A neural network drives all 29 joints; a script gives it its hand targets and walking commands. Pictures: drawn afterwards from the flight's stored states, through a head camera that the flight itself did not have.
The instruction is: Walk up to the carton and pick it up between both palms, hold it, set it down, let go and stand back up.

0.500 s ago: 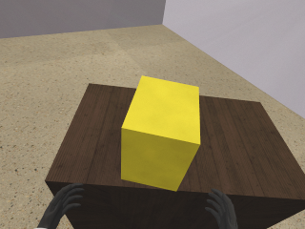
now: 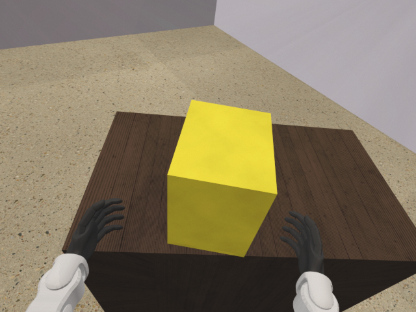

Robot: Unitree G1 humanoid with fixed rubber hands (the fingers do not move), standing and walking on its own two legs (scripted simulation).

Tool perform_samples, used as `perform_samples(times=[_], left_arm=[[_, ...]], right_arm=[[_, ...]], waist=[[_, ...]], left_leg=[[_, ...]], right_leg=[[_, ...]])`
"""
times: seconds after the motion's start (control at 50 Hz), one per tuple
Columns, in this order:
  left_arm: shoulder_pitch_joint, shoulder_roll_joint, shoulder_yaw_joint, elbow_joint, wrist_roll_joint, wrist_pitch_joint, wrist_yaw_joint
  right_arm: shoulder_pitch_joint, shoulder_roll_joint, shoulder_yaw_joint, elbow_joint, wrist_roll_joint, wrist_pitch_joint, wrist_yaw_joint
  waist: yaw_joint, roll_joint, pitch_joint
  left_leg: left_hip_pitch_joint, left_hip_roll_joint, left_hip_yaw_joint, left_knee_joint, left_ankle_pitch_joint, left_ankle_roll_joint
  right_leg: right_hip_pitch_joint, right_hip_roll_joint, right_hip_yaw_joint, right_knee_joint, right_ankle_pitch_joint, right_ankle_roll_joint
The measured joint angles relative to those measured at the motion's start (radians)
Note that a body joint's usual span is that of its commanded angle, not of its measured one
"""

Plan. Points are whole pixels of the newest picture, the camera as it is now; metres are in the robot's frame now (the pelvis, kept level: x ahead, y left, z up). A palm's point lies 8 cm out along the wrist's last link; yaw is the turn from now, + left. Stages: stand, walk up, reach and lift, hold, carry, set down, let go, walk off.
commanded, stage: reach and lift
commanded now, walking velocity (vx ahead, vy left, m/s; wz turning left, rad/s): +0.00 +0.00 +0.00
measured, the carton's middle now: (218, 179) +0.45 -0.01 -0.01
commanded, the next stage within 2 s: none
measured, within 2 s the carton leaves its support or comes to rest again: neither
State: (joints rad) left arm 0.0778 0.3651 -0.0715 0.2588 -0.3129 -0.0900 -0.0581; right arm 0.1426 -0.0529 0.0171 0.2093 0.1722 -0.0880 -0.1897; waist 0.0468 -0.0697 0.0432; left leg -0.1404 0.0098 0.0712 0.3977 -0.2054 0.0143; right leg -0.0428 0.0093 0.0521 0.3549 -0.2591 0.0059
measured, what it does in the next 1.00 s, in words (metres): stands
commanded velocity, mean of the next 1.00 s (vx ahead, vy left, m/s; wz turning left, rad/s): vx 0.00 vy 0.00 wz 0.00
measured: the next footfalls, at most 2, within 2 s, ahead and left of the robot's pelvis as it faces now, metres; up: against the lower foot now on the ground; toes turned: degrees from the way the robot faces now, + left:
none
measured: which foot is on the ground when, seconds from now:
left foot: down 0.00-1.00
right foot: down 0.00-1.00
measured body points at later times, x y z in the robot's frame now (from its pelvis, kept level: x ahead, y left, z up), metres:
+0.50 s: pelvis +0.00 -0.02 +0.00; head +0.01 -0.01 +0.45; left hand +0.30 +0.21 +0.06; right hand +0.28 -0.21 +0.08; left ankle +0.01 +0.10 -0.74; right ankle -0.04 -0.13 -0.74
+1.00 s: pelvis -0.01 +0.01 +0.00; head +0.00 +0.02 +0.45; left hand +0.39 +0.23 +0.13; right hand +0.35 -0.20 +0.12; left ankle +0.01 +0.10 -0.74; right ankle -0.04 -0.13 -0.74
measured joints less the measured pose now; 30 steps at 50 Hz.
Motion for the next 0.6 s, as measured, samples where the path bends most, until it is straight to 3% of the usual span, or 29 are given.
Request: perform_samples(times=[0.08, 0.18, 0.32, 0.44, 0.6], left_arm=[[-0.012, -0.013, 0.030, -0.081, 0.048, 0.092, -0.009], [0.006, -0.039, 0.089, -0.195, 0.101, 0.211, -0.032], [0.028, -0.074, 0.131, -0.265, 0.067, 0.257, -0.048], [-0.047, -0.069, 0.136, -0.207, 0.053, 0.248, -0.053], [-0.294, 0.006, 0.174, 0.007, 0.047, 0.306, -0.064]], right_arm=[[-0.025, -0.008, 0.020, -0.024, 0.049, 0.036, -0.008], [-0.003, -0.041, 0.031, -0.095, 0.072, 0.064, -0.039], [0.032, -0.094, 0.012, -0.232, 0.061, 0.084, -0.052], [-0.014, -0.108, 0.028, -0.267, 0.046, 0.128, -0.054], [-0.196, -0.046, 0.020, -0.134, 0.051, 0.249, -0.089]], waist=[[-0.013, 0.003, 0.008], [-0.020, 0.046, 0.034], [-0.033, 0.085, 0.043], [-0.037, 0.057, 0.028], [-0.061, -0.005, -0.009]], left_leg=[[0.031, 0.000, -0.007, -0.024, -0.001, -0.005], [0.061, 0.004, -0.004, -0.040, -0.006, -0.008], [0.050, 0.004, -0.007, -0.065, 0.013, -0.009], [0.034, 0.015, -0.013, -0.088, 0.042, -0.020], [0.008, 0.022, -0.016, -0.089, 0.062, -0.017]], right_leg=[[0.046, 0.000, -0.006, -0.050, 0.011, -0.002], [0.084, 0.003, -0.003, -0.092, 0.024, -0.001], [0.067, 0.004, -0.007, -0.100, 0.029, -0.004], [0.033, 0.017, -0.013, -0.083, 0.037, -0.018], [-0.016, 0.025, -0.017, -0.033, 0.030, -0.027]])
